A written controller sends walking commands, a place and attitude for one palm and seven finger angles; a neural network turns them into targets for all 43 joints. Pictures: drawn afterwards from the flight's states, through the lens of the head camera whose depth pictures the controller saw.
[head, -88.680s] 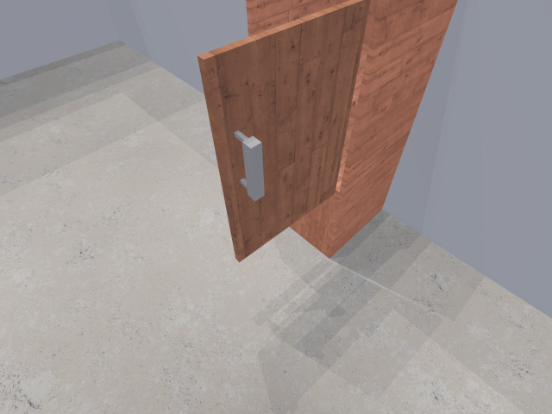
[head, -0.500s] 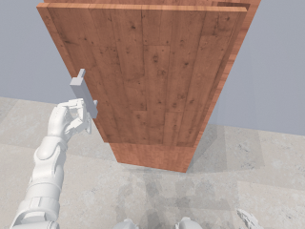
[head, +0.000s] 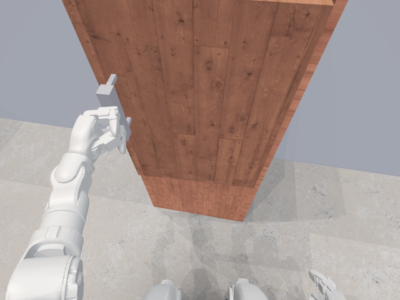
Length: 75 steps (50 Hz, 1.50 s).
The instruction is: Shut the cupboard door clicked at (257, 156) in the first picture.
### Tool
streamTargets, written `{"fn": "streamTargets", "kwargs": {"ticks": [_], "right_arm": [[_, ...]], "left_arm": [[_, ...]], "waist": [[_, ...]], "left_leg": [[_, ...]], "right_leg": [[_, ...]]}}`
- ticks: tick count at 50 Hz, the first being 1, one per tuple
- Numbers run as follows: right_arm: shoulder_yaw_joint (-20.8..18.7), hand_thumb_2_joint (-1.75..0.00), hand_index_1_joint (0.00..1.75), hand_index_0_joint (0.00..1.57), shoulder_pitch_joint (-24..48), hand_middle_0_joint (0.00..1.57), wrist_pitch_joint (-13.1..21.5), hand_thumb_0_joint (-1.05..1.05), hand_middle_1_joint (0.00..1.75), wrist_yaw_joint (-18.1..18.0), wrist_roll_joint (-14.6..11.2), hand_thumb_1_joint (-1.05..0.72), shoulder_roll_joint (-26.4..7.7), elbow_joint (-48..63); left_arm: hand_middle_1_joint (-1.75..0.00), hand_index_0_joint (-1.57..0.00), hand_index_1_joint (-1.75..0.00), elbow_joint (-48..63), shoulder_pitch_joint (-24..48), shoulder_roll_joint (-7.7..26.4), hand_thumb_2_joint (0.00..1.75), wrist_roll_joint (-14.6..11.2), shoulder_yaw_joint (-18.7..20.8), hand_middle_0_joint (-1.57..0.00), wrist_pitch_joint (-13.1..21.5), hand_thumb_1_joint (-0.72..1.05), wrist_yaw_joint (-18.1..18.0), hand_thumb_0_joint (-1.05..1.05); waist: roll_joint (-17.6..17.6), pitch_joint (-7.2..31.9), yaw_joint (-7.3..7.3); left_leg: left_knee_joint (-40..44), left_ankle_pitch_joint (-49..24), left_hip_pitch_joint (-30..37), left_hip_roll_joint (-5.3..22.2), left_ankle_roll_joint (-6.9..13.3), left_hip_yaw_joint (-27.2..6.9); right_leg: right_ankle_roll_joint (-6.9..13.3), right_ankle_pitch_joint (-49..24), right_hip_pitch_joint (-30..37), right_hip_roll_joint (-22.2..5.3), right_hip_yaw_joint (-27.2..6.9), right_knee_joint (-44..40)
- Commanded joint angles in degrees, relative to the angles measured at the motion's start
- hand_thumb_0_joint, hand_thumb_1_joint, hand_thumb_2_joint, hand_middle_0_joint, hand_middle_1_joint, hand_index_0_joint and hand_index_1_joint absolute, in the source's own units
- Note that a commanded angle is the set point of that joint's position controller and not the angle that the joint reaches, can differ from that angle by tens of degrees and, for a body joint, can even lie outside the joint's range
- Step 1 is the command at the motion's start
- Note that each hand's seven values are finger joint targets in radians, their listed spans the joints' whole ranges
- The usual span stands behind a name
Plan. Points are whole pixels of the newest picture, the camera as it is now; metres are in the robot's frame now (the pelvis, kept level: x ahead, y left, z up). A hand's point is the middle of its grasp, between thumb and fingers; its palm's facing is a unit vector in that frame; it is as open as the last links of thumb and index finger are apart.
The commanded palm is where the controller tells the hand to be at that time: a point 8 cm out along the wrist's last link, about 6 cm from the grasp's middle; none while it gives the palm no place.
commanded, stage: push the door shut along its arc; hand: left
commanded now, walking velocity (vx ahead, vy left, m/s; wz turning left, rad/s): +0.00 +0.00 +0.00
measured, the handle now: (118, 108) +0.49 +0.20 +0.07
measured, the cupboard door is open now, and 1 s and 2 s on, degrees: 3 0 0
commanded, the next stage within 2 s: pull the fist back off the door in 0.48 s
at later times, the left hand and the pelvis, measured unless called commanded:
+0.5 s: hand (120, 131) +0.43 +0.18 +0.08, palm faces -0.24 -0.97 -0.04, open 2.9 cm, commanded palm +0.46 +0.20 +0.08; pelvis -0.02 +0.00 -0.02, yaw +2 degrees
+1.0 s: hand (127, 131) +0.43 +0.16 +0.08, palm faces -0.04 -1.00 -0.05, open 3.0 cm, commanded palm +0.41 +0.20 +0.08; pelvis -0.04 +0.00 -0.02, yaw +1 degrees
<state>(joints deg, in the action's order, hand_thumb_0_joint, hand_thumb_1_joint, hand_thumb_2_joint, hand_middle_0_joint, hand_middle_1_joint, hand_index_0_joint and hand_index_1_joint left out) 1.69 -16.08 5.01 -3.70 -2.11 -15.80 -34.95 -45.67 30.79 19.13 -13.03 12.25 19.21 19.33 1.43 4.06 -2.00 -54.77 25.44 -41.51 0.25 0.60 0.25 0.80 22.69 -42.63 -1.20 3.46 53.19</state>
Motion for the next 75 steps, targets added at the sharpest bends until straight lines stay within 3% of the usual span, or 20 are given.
{"fn": "streamTargets", "kwargs": {"ticks": [1, 7, 11, 15, 18, 28, 29, 30, 33, 36, 38, 41, 44, 48, 50, 54, 62, 66, 70, 75], "right_arm": [[-3.2, -0.9, 0.3, 0.2, -3.01, 0.2, 1.96, 0.0, 0.3, -0.92, -0.31, -0.9, -8.77, 4.87], [-3.01, -0.9, 0.3, 0.2, -4.38, 0.2, 1.59, 0.0, 0.3, -0.87, -0.29, -0.9, -9.15, 3.9], [-3.21, -0.9, 0.3, 0.2, -5.32, 0.2, 1.86, 0.0, 0.3, -0.94, -0.45, -0.9, -9.26, 3.39], [-3.17, -0.9, 0.3, 0.2, -5.65, 0.2, 1.83, 0.0, 0.3, -1.13, -0.66, -0.9, -9.73, 1.96], [-2.99, -0.9, 0.3, 0.2, -5.87, 0.2, 2.36, 0.0, 0.3, -1.31, -0.58, -0.9, -10.07, 0.9], [-2.31, -0.9, 0.3, 0.2, -6.25, 0.2, 5.52, 0.0, 0.3, -2.23, -1.07, -0.9, -10.8, -0.93], [-2.22, -0.9, 0.3, 0.2, -6.41, 0.2, 5.8, 0.0, 0.3, -2.27, -0.98, -0.9, -10.98, -1.1], [-2.56, -0.9, 0.3, 0.2, -6.34, 0.2, 6.14, 0.0, 0.3, -2.45, -0.51, -0.9, -9.77, -0.72], [-2.68, -0.9, 0.3, 0.2, -6.76, 0.2, 6.89, 0.0, 0.3, -1.18, 0.21, -0.9, -9.32, -0.5], [-3.39, -0.9, 0.3, 0.2, -8.66, 0.2, 6.59, 0.0, 0.3, -0.04, 1.09, -0.9, -9.85, -0.74], [-3.47, -0.9, 0.3, 0.2, -8.6, 0.2, 6.06, 0.0, 0.3, 0.68, 1.28, -0.9, -9.53, -1.12], [-3.33, -0.9, 0.3, 0.2, -8.31, 0.2, 5.5, 0.0, 0.3, 0.99, 1.24, -0.9, -9.93, -0.37], [-2.9, -0.9, 0.3, 0.2, -6.87, 0.2, 4.94, 0.0, 0.3, 0.96, 0.72, -0.9, -9.53, 0.65], [-2.79, -0.9, 0.3, 0.2, -5.66, 0.2, 4.55, 0.0, 0.3, 0.76, 0.25, -0.9, -9.31, 2.5], [-2.75, -0.9, 0.3, 0.2, -5.22, 0.2, 4.4, 0.0, 0.3, 0.72, 0.19, -0.9, -8.93, 3.34], [-3.09, -0.9, 0.3, 0.2, -4.99, 0.2, 3.65, 0.0, 0.3, 0.76, 0.12, -0.9, -8.85, 4.66], [-4.14, -0.9, 0.3, 0.2, -4.35, 0.2, 1.92, 0.0, 0.3, 1.11, -0.26, -0.9, -8.04, 8.03], [-4.01, -0.9, 0.3, 0.2, -2.58, 0.2, 1.81, 0.0, 0.3, 1.25, -0.43, -0.9, -7.16, 10.17], [-3.85, -0.9, 0.3, 0.2, -1.18, 0.2, 1.21, 0.0, 0.3, 1.31, -0.49, -0.9, -6.71, 9.52], [-3.86, -0.9, 0.3, 0.2, -0.02, 0.2, 2.17, 0.0, 0.3, 0.75, -0.3, -0.9, -6.16, 8.49]], "left_arm": [[-1.5, -1.3, -1.5, 8.4, 31.26, 12.87, 0.9, -0.14, 2.5, -1.3, 4.14, 0.9, 1.68, 0.0], [-1.5, -1.3, -1.5, 2.24, 36.14, 13.21, 0.9, -0.56, 2.01, -1.3, 4.08, 0.9, 4.92, 0.0], [-1.5, -1.3, -1.5, 2.82, 42.1, 11.23, 0.9, -1.43, -0.3, -1.3, 4.77, 0.9, 6.39, 0.0], [-1.5, -1.3, -1.5, 0.65, 47.14, 11.97, 0.9, -0.99, -1.24, -1.3, 4.64, 0.9, 6.94, 0.0], [-1.5, -1.3, -1.5, -0.51, 51.26, 12.85, 0.9, -0.86, -1.71, -1.3, 4.69, 0.9, 7.3, 0.0], [-1.5, -1.3, -1.5, -1.63, 59.07, 7.85, 0.9, -1.07, -7.69, -1.3, 3.1, 0.9, 7.56, 0.0], [-1.5, -1.3, -1.5, -1.89, 59.01, 8.58, 0.9, -1.14, -7.1, -1.3, 2.73, 0.9, 7.23, 0.0], [-1.5, -1.3, -1.5, -2.88, 59.11, 8.69, 0.9, -5.46, 2.14, -1.3, 1.82, 0.9, -1.22, 0.0], [-1.5, -1.3, -1.5, -2.09, 56.0, 2.68, 0.9, -2.45, -1.5, -1.3, 1.78, 0.9, -10.38, 0.0], [-1.5, -1.3, -1.5, 0.77, 57.56, 4.98, 0.9, 2.92, -3.23, -1.3, 3.85, 0.9, -13.34, 0.0], [-1.5, -1.3, -1.5, -0.44, 57.29, 4.11, 0.9, 6.05, -6.2, -1.3, 4.78, 0.9, -13.3, 0.0], [-1.5, -1.3, -1.5, -1.19, 55.63, 8.31, 0.9, 7.39, -4.19, -1.3, 6.08, 0.9, -11.96, 0.0], [-1.5, -1.3, -1.5, -4.18, 51.92, 8.38, 0.9, 5.81, -3.44, -1.3, 5.6, 0.9, -9.55, 0.0], [-1.5, -1.3, -1.5, -3.68, 45.7, 10.49, 0.9, 2.59, 0.59, -1.3, 5.51, 0.9, -7.1, 0.0], [-1.5, -1.3, -1.5, -2.77, 42.89, 8.71, 0.9, 1.4, 0.21, -1.3, 5.52, 0.9, -6.38, 0.0], [-1.5, -1.3, -1.5, -0.54, 36.26, 9.66, 0.9, 1.45, 1.8, -1.3, 6.0, 0.9, -6.06, 0.0], [-1.5, -1.3, -1.5, 15.72, 17.72, 9.71, 0.9, 0.14, 4.01, -1.3, 5.1, 0.9, -5.75, 0.0], [-1.5, -1.3, -1.5, 25.29, 3.47, 9.44, 0.9, -1.35, 5.57, -1.3, 4.78, 0.9, -6.6, 0.0], [-1.5, -1.3, -1.5, 27.58, 0.64, 6.51, 0.9, -0.73, 3.18, -1.3, 3.84, 0.9, -6.69, 0.0], [-1.5, -1.3, -1.5, 32.31, 4.19, 1.78, 0.9, -0.76, -2.19, -1.3, 4.27, 0.9, -5.31, 0.0]], "waist": [[-0.52, 20.37, -3.74], [1.24, 24.21, -4.37], [0.84, 23.97, -6.35], [0.44, 22.37, -7.97], [3.18, 22.73, -8.81], [5.83, 22.73, -11.86], [4.79, 22.31, -11.69], [4.2, 21.85, -7.97], [2.81, 22.66, -9.3], [4.7, 26.09, -9.88], [4.67, 25.38, -10.72], [4.23, 22.89, -9.67], [1.46, 19.75, -8.9], [0.93, 21.04, -6.07], [-0.84, 20.34, -5.65], [-1.48, 20.09, -4.04], [-0.15, 27.14, 0.23], [-0.72, 25.36, 2.21], [-1.82, 17.03, 0.03], [1.97, 18.32, -1.67]], "left_leg": [[6.88, -9.95, 7.47, -0.65, 0.65, -2.54], [5.36, -11.99, 7.3, -0.6, 0.49, -2.75], [4.5, -11.78, 8.21, -0.53, 0.91, -3.43], [4.54, -6.8, 6.42, -0.29, 1.03, -3.72], [3.98, -4.77, 6.39, -0.33, 0.95, -4.15], [4.94, 4.98, 7.6, 0.07, 1.07, -6.13], [5.15, 6.16, 6.7, 0.1, 1.04, -6.29], [6.43, 9.4, 3.58, 0.03, 0.06, -7.84], [7.97, 11.04, 5.77, 0.1, -0.31, -8.69], [6.84, 6.55, 8.15, -0.36, -0.12, -8.26], [6.75, 7.29, 8.54, -0.27, -0.03, -7.81], [7.07, 8.11, 6.05, -0.71, 0.23, -7.07], [7.14, 9.34, 2.17, -1.05, 0.38, -5.43], [7.07, 6.78, 0.97, -1.31, 0.49, -3.99], [7.14, 6.7, 0.17, -1.39, 0.62, -3.35], [7.46, 4.31, 0.22, -1.11, 0.78, -2.62], [7.89, -12.62, 7.45, -0.75, 0.62, -1.02], [8.61, -19.17, 8.38, -0.94, 0.73, 0.13], [9.65, -16.54, 7.79, -0.49, 0.55, 0.23], [8.66, -19.41, 12.98, -0.14, 0.13, -0.89]], "right_leg": [[0.61, -10.67, 9.31, 1.38, -3.03, -6.32], [0.73, -12.87, 8.38, 1.38, -3.04, -4.73], [0.69, -11.62, 4.9, 1.76, -2.62, -4.61], [0.48, -6.72, 2.66, 1.64, -3.02, -5.67], [0.6, -4.21, 0.17, 1.64, -3.11, -5.33], [0.56, 2.59, -8.43, 1.66, -2.07, -4.65], [0.51, 3.15, -8.11, 1.62, -2.02, -4.67], [0.4, 3.67, -8.23, 1.43, -1.7, -4.38], [-0.21, 3.01, -8.25, 1.39, -0.6, -3.96], [0.07, 1.12, -7.43, 1.43, -0.57, -3.42], [-0.02, 1.72, -7.75, 1.41, -1.07, -4.21], [0.53, 2.5, -5.31, 1.53, -1.43, -4.88], [0.49, 4.59, -2.41, 1.53, -2.19, -6.32], [0.62, 5.19, 1.94, 1.44, -3.1, -7.12], [0.38, 5.97, 3.28, 1.39, -3.4, -7.81], [0.28, 4.66, 4.96, 1.42, -3.3, -7.72], [0.47, -13.28, 15.18, 2.0, -2.69, -6.52], [0.38, -21.36, 20.41, 2.09, -2.76, -6.69], [-0.09, -20.0, 17.08, 2.02, -2.56, -7.99], [0.24, -20.93, 14.63, 2.04, -1.83, -7.16]]}}
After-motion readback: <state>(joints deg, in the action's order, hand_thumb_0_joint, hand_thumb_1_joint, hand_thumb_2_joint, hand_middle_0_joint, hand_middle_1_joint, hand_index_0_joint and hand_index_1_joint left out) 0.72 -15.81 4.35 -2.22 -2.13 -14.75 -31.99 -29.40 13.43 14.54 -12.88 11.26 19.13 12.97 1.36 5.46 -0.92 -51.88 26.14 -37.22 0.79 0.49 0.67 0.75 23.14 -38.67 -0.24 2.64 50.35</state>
